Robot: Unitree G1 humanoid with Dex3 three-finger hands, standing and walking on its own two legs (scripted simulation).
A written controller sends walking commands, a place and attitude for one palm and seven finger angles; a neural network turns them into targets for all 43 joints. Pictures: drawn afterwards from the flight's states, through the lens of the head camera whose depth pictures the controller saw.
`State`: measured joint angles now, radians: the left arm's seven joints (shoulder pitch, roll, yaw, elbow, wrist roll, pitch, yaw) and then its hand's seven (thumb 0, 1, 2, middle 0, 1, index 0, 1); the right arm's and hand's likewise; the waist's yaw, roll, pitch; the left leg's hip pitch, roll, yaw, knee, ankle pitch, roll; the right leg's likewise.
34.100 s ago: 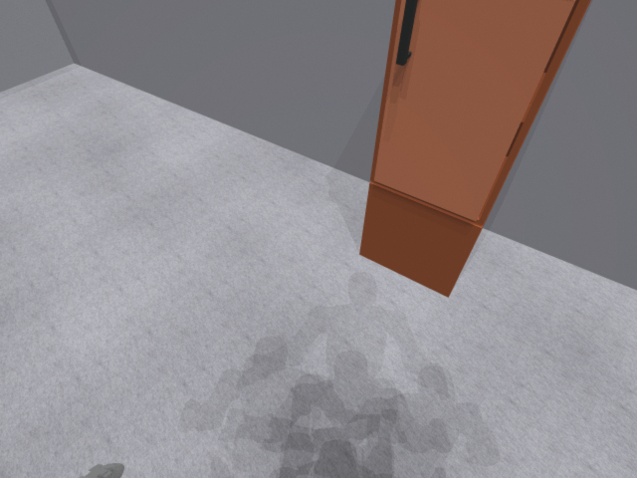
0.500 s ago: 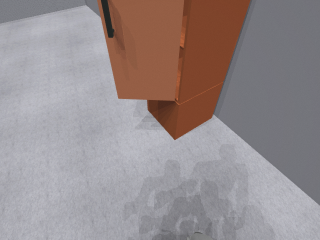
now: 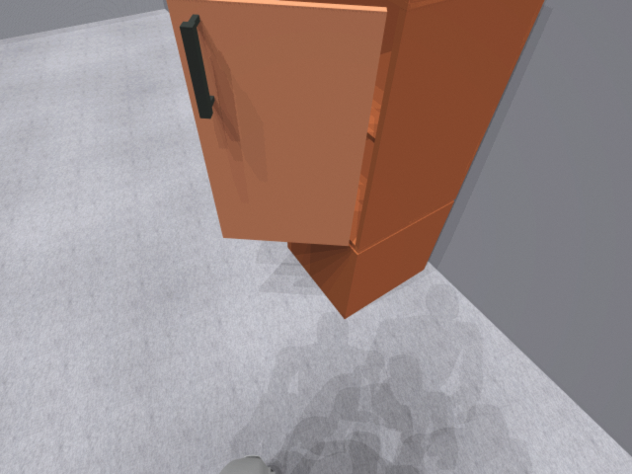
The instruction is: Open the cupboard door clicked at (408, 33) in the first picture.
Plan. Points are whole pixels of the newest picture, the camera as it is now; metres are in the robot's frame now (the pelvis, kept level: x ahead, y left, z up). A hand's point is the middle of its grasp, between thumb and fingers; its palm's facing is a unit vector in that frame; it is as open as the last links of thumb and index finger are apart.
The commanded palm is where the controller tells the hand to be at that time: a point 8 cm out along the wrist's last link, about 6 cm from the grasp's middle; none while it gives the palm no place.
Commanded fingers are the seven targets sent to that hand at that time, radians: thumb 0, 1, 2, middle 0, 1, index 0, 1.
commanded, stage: take the last steps up to it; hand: left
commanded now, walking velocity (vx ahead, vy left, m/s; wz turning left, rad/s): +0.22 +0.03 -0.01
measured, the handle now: (200, 68) +0.69 +0.27 +0.14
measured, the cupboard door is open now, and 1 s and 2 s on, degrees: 53 53 53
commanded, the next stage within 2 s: come to a stop and stand still in 0.18 s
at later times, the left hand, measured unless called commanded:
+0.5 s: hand (195, 404) +0.24 +0.21 -0.17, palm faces -0.02 -0.98 -0.21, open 7.3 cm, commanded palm none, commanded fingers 0.00 0.90 0.90 -0.20 -0.30 -0.20 -0.30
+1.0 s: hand (159, 441) +0.18 +0.25 -0.18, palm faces +0.06 -0.98 -0.20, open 7.4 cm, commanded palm none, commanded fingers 0.00 0.90 0.90 -0.20 -0.30 -0.20 -0.30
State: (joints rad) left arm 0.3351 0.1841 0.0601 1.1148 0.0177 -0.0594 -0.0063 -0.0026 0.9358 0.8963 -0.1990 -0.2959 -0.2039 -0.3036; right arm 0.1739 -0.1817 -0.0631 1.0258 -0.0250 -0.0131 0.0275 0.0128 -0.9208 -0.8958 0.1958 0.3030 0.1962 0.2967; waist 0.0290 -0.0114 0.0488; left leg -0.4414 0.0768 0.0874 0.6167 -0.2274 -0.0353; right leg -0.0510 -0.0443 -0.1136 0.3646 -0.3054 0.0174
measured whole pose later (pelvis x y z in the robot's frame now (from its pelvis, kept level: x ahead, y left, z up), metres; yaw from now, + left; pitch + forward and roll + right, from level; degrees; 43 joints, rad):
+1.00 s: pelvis +0.15 +0.06 +0.00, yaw -1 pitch +1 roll +0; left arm 0.21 0.21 0.05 1.05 0.01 0.05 0.02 0.01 0.91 0.90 -0.20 -0.30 -0.20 -0.30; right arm 0.19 -0.15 -0.02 1.02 -0.02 0.01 -0.04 0.01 -0.90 -0.90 0.20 0.30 0.20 0.30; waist 0.02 -0.03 0.04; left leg -0.24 -0.01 0.08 0.46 -0.24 0.06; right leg -0.23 -0.03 -0.01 0.66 -0.41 0.01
